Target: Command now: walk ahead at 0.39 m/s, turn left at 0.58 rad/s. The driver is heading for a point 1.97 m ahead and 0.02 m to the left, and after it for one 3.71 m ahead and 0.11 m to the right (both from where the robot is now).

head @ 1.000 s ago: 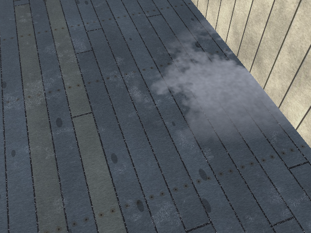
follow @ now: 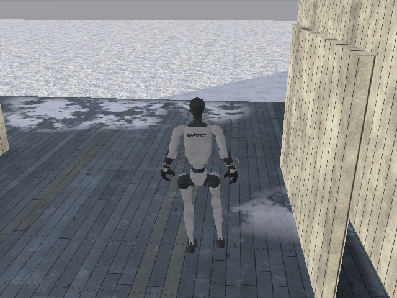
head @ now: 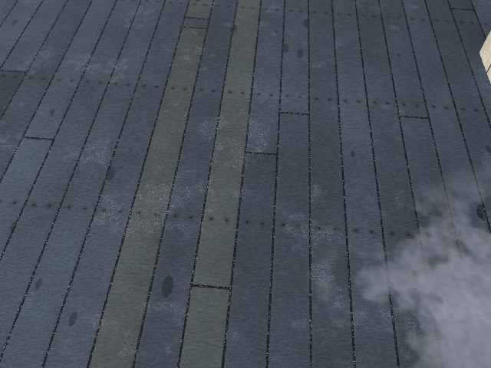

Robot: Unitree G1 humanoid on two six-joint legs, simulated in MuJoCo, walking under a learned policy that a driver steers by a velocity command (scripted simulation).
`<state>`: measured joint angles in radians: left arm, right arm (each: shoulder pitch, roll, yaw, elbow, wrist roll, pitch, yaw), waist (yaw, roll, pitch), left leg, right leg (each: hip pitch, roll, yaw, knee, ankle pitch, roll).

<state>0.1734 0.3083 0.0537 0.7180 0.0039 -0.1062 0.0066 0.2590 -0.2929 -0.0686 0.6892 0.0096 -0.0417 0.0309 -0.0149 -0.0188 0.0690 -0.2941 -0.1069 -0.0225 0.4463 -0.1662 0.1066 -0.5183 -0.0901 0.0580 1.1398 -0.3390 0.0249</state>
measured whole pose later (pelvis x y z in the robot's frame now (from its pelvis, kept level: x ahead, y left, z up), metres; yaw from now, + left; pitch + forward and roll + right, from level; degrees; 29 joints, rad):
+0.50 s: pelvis +0.18 -0.04 +0.00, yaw +13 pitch +0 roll +0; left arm 0.12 0.23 0.02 0.72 0.02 -0.02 -0.01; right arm 0.20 -0.30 -0.06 0.71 0.00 0.06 -0.04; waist 0.01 0.02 0.07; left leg -0.38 -0.01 -0.09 0.89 -0.49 -0.08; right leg -0.37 0.03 0.00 0.46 -0.10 -0.04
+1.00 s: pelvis +0.22 -0.01 +0.00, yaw +13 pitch -1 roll +0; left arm 0.15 0.24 0.03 0.87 0.01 -0.01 0.01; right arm 0.24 -0.22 -0.02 0.81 -0.01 0.00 -0.02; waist 0.01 0.00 0.03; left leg -0.17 -0.01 -0.05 0.55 -0.35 0.00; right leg -0.28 0.00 0.01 0.52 -0.22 0.01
